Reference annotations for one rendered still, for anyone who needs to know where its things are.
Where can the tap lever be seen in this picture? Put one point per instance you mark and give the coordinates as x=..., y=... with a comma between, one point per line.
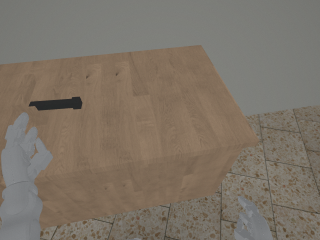
x=75, y=103

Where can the counter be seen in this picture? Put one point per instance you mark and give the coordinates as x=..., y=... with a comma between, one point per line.
x=155, y=127

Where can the right robot hand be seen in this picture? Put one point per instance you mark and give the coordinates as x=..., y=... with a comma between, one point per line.
x=257, y=226

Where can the left robot hand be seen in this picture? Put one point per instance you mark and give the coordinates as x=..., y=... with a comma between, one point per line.
x=15, y=157

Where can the left robot forearm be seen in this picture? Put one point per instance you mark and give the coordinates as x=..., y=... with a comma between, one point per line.
x=20, y=212

